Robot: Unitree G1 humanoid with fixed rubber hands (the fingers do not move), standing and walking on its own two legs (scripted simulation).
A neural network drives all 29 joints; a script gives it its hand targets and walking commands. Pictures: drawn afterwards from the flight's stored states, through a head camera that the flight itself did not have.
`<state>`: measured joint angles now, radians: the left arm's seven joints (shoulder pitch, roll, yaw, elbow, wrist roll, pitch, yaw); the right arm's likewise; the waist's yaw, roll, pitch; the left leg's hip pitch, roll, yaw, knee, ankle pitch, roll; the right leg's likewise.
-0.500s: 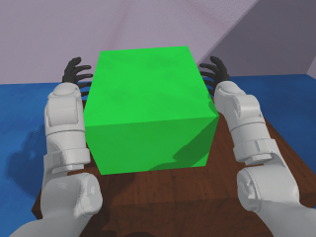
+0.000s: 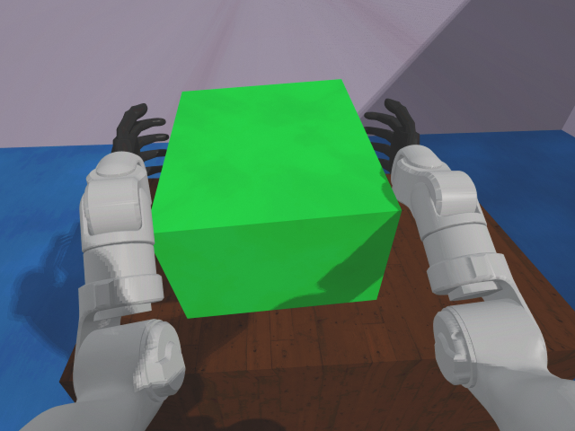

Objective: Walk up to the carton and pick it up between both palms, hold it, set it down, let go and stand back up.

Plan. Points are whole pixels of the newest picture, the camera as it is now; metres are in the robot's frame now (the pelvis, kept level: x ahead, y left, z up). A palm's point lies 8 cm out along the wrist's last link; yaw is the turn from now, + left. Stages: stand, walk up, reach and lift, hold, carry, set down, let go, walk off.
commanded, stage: hold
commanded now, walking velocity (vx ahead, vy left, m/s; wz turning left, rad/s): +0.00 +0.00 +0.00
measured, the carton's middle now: (271, 187) +0.41 -0.01 +0.18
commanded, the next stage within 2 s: set down in 1.30 s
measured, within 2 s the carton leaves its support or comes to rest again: neither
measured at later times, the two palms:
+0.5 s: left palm (124, 162) +0.37 +0.17 +0.26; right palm (401, 153) +0.35 -0.18 +0.26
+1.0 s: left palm (130, 160) +0.37 +0.16 +0.26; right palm (408, 153) +0.35 -0.19 +0.26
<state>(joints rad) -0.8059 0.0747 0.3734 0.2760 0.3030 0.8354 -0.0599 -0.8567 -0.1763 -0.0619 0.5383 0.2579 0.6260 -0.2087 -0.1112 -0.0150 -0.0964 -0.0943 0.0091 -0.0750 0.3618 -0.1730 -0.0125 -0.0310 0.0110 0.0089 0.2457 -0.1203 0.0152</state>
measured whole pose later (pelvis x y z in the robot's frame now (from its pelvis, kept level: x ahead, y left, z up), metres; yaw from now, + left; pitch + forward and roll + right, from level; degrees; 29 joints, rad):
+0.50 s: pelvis +0.00 +0.00 +0.00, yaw +0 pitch -6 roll -1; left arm -0.82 0.09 0.39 0.29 0.31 0.84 -0.08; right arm -0.86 -0.16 -0.08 0.54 0.24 0.64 -0.22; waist -0.11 -0.02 -0.10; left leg -0.09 0.01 -0.08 0.36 -0.17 -0.02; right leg -0.03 0.01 0.00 0.25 -0.12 0.01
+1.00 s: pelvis +0.00 +0.00 +0.00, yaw +0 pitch -5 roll -1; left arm -0.81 0.08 0.36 0.28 0.29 0.83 -0.05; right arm -0.85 -0.17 -0.09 0.55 0.23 0.61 -0.19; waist -0.12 -0.02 -0.12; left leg -0.11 0.01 -0.07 0.36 -0.16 -0.01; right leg -0.04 0.01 0.01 0.24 -0.11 0.01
